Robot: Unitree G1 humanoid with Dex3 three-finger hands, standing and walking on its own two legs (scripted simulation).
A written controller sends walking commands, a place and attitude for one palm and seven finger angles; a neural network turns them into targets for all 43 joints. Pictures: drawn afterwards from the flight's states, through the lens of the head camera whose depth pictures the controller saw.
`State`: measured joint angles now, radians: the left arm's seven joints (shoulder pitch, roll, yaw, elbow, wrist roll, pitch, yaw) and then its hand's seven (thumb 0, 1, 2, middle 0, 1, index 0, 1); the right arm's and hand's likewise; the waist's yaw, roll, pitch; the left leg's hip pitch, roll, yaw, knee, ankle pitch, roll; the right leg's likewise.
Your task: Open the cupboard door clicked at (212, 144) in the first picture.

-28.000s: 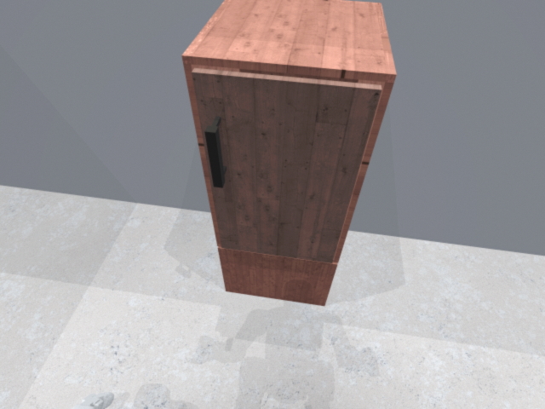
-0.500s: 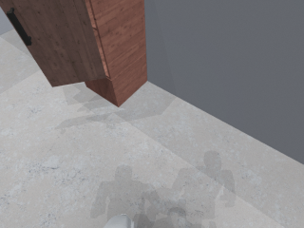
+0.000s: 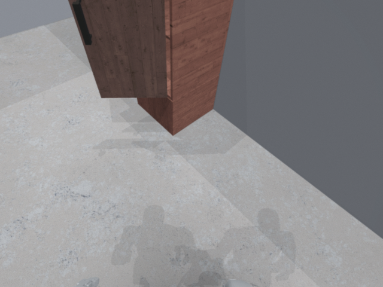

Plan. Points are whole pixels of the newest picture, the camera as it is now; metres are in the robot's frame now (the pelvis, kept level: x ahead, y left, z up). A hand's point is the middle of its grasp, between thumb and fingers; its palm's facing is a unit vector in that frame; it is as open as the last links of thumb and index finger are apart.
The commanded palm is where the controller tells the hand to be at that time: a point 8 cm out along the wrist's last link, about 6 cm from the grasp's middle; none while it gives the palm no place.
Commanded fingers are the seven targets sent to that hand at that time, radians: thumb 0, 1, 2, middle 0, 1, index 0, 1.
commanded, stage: turn to face it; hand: left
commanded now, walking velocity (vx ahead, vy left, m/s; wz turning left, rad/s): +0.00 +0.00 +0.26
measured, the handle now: (83, 21) +1.00 +0.47 -0.01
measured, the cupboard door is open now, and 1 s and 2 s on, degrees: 51 51 51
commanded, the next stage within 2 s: take the last steps up to it in 0.06 s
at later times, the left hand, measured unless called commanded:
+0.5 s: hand out of the picture -0.03 +0.15 -0.16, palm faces +0.25 -0.94 -0.24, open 7.3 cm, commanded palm none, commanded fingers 0.00 0.90 0.90 -0.20 -0.30 -0.20 -0.30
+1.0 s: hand (56, 274) +0.16 +0.32 -0.18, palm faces +0.23 -0.96 -0.16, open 7.3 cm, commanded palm none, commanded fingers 0.00 0.90 0.90 -0.20 -0.30 -0.20 -0.30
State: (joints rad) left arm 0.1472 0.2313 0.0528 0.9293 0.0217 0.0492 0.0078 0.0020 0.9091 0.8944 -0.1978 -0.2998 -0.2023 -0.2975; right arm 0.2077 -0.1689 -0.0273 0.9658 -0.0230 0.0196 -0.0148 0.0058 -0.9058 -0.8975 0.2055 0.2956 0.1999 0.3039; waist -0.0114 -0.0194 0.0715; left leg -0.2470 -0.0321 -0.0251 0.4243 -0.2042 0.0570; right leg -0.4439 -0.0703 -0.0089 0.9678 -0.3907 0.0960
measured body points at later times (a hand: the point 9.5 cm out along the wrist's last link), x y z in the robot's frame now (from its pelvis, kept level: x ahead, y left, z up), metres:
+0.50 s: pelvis +0.03 -0.02 +0.00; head +0.06 -0.04 +0.45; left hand -0.04 +0.20 -0.14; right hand +0.12 -0.27 -0.16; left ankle +0.02 +0.13 -0.67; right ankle -0.03 -0.14 -0.75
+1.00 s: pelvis +0.13 +0.13 +0.00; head +0.15 +0.15 +0.45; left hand +0.15 +0.37 -0.16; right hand +0.20 -0.11 -0.14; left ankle +0.11 +0.17 -0.75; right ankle +0.20 +0.00 -0.65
